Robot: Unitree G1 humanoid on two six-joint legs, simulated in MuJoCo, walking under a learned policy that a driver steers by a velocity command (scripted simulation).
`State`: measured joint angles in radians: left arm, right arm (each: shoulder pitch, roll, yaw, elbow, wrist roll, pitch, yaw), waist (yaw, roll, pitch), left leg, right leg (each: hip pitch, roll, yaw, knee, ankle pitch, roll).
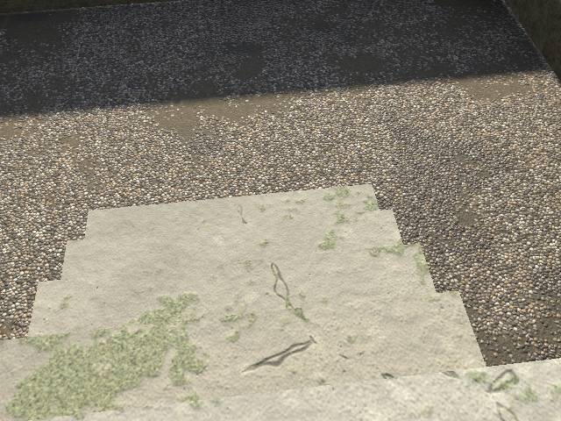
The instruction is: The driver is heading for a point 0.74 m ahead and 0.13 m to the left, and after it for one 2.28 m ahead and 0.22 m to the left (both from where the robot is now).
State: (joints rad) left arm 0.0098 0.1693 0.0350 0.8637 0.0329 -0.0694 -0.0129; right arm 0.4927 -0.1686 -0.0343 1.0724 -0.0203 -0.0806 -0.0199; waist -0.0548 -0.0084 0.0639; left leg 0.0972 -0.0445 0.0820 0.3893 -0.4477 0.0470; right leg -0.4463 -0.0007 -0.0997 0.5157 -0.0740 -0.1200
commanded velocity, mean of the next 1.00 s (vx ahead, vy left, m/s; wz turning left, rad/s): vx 0.20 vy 0.00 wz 0.00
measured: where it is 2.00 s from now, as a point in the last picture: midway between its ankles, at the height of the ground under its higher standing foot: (246, 393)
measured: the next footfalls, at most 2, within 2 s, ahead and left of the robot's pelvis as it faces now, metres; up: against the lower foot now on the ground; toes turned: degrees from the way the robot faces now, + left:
left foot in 0.44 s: +0.18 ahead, +0.11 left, +0.00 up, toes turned +2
left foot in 1.02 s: +0.31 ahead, +0.14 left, +0.00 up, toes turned +3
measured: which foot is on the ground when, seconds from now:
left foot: down 0.00-0.00, up 0.02-0.42, down 0.44-0.78, up 0.80-1.00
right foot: down 0.00-1.00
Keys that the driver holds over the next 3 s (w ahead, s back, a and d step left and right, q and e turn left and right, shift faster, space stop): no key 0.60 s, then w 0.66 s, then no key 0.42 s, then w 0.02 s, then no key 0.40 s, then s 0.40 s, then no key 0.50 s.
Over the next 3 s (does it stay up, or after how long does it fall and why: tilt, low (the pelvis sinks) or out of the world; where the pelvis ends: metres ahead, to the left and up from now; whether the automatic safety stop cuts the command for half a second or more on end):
stays up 0.38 0.07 0.00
